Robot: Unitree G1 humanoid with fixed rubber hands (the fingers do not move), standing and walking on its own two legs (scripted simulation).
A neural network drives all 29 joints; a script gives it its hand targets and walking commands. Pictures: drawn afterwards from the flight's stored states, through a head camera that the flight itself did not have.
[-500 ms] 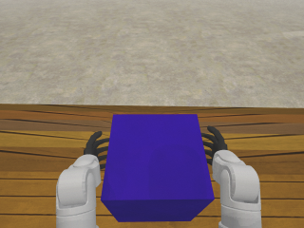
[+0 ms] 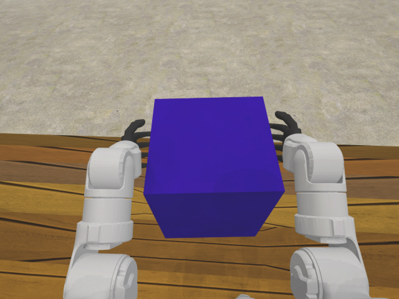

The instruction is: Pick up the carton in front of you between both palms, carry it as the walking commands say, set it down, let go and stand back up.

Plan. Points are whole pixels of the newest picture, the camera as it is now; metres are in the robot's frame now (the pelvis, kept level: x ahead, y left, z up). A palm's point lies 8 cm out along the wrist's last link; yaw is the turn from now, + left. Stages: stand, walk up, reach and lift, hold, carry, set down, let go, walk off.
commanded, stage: carry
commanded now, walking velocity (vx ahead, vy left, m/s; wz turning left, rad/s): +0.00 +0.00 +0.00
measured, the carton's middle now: (209, 173) +0.37 +0.01 +0.04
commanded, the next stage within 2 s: none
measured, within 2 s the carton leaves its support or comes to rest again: neither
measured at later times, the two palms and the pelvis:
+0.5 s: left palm (167, 78) +0.61 +0.12 +0.11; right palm (288, 81) +0.59 -0.18 +0.11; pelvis +0.22 +0.00 +0.02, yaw -1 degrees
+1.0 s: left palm (145, 67) +0.74 +0.21 +0.06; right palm (241, 58) +0.78 -0.09 +0.06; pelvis +0.41 +0.01 -0.09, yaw +1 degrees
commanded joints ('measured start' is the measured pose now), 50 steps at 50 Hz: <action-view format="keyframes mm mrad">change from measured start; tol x32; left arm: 1 -860 -1011 -591 -145 -500 -49 -250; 50 -858 -1200 -580 94 -529 -58 -301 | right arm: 1 -691 1091 580 -22 399 1 223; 50 -618 1009 396 116 216 9 251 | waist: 1 19 -79 -467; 12 -8 -220 -538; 17 -98 258 -613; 30 37 -269 -533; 50 -92 -56 -285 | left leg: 1 -371 16 -70 96 63 30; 13 -30 -99 127 -716 486 49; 16 546 163 -243 -723 1562 193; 19 781 236 -317 -673 1341 260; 27 184 102 -12 -519 1077 126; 30 -278 -33 -40 -412 31 -2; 43 -641 -18 -106 -350 298 -9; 46 14 -48 -16 -695 886 -1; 50 435 0 17 -880 735 18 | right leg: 1 636 -308 458 -205 527 -119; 14 447 -138 -11 162 996 4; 16 87 66 79 408 -69 59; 19 -295 33 229 387 -360 91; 26 270 53 126 51 125 62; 30 752 -217 426 -42 1022 -112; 41 843 -136 589 167 567 -159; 47 -8 -66 402 192 -189 -91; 50 -24 -50 308 517 -61 -25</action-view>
